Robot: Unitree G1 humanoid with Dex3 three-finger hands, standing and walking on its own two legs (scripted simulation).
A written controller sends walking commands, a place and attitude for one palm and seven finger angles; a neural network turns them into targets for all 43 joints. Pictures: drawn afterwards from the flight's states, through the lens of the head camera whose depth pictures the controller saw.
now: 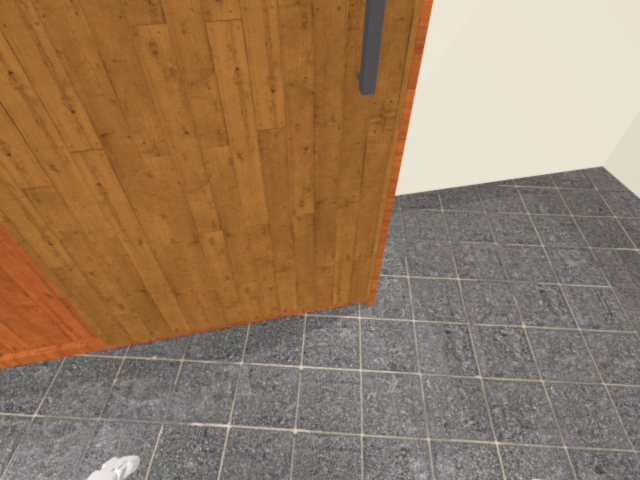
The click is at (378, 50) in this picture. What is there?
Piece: wardrobe's sliding door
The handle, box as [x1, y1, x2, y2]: [357, 0, 385, 94]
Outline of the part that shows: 385,0 366,0 360,70 357,71 357,78 359,80 359,90 362,94 374,93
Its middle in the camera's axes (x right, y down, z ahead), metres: +0.08 -0.36 +0.70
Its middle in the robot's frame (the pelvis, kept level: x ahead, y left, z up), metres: +0.79 -0.03 +0.20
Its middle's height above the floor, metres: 0.97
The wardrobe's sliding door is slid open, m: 0.00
